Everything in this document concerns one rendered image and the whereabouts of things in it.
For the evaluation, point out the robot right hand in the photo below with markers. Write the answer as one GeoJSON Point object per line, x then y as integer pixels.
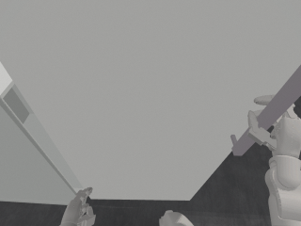
{"type": "Point", "coordinates": [287, 130]}

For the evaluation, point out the fridge door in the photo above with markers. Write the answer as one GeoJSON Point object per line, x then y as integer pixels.
{"type": "Point", "coordinates": [141, 96]}

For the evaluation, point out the robot left hand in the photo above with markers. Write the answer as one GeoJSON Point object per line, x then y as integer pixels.
{"type": "Point", "coordinates": [75, 210]}

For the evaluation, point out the robot right forearm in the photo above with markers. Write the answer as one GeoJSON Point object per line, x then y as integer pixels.
{"type": "Point", "coordinates": [284, 183]}

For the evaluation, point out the handle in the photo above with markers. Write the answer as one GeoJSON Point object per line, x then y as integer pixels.
{"type": "Point", "coordinates": [286, 96]}

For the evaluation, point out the robot right thigh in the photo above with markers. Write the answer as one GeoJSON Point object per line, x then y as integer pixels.
{"type": "Point", "coordinates": [174, 219]}

